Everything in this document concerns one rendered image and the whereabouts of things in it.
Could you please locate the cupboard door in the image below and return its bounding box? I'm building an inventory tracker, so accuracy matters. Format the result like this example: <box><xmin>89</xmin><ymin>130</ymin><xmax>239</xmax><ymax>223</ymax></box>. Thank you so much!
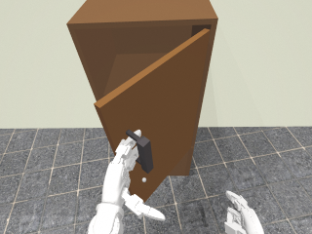
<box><xmin>94</xmin><ymin>28</ymin><xmax>211</xmax><ymax>203</ymax></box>

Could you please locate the left robot forearm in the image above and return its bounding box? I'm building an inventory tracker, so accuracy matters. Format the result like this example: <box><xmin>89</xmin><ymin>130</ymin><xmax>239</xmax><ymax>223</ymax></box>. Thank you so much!
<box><xmin>88</xmin><ymin>202</ymin><xmax>125</xmax><ymax>234</ymax></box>

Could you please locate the handle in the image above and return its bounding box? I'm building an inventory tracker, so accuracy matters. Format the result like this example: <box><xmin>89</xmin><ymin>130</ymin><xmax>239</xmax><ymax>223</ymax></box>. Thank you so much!
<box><xmin>126</xmin><ymin>130</ymin><xmax>154</xmax><ymax>174</ymax></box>

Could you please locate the right robot hand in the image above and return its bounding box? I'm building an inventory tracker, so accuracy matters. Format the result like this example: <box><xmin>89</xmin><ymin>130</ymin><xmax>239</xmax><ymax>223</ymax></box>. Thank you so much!
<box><xmin>224</xmin><ymin>190</ymin><xmax>264</xmax><ymax>234</ymax></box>

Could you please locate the left robot hand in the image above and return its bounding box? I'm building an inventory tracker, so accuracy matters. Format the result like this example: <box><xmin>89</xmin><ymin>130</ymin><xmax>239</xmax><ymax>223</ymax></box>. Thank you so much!
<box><xmin>101</xmin><ymin>130</ymin><xmax>166</xmax><ymax>221</ymax></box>

